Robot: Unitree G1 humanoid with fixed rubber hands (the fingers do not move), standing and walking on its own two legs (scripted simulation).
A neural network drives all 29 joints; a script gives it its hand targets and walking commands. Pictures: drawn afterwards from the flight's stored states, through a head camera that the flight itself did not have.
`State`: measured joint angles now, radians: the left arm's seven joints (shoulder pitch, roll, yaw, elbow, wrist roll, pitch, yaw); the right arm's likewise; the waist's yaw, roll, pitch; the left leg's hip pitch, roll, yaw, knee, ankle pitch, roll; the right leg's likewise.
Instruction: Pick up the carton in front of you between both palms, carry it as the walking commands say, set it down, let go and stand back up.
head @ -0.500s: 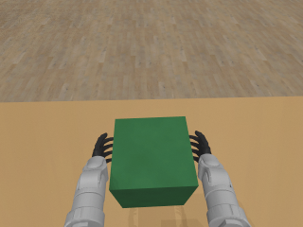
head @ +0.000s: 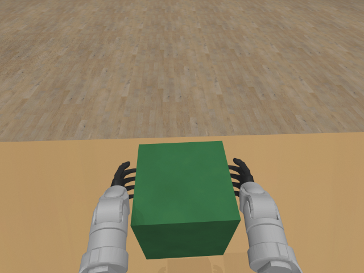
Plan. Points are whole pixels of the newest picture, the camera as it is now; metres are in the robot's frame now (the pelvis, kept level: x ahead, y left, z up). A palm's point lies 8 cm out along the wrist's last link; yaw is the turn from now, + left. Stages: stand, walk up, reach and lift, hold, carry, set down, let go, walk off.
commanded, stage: reach and lift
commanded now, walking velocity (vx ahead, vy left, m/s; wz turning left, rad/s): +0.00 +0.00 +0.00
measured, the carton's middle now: (183, 202) +0.31 +0.00 -0.05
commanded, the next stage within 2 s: hold in 0.68 s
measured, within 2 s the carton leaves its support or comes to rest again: neither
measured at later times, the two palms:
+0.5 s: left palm (119, 187) +0.31 +0.15 +0.03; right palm (247, 182) +0.31 -0.15 +0.04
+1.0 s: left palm (116, 187) +0.29 +0.15 +0.05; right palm (250, 183) +0.29 -0.15 +0.05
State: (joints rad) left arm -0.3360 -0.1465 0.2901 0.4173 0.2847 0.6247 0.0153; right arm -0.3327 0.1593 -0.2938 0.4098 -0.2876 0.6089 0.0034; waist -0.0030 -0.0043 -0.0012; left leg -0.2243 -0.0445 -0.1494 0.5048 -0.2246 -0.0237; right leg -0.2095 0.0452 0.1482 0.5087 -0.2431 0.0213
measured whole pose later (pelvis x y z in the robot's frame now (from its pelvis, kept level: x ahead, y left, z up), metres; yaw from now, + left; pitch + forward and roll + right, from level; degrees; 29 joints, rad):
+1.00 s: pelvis +0.01 +0.00 +0.01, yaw +0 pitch -7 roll +0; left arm -0.25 -0.15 0.21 0.24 0.27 0.78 0.02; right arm -0.25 0.15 -0.21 0.24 -0.26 0.76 0.01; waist 0.00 -0.01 0.01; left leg -0.07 -0.03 -0.14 0.38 -0.19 -0.02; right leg -0.05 0.03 0.14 0.38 -0.21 0.02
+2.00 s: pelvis +0.02 +0.00 +0.01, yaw -1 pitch -3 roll +0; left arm -0.22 -0.14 0.19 0.18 0.25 0.79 0.02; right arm -0.22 0.14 -0.18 0.18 -0.24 0.78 0.00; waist 0.01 0.00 -0.07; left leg -0.18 -0.02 -0.10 0.47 -0.30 -0.01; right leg -0.17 0.02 0.11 0.48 -0.32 0.01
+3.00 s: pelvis +0.51 -0.01 -0.02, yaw -3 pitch +3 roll +2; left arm 0.05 -0.13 0.05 -0.52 0.03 1.21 0.13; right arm 0.06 0.13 -0.03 -0.52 -0.04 1.19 -0.13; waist 0.01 -0.05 -0.11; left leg -0.50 0.02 0.27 0.56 -0.10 0.09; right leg 0.04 -0.10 -0.14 0.63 -0.51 0.01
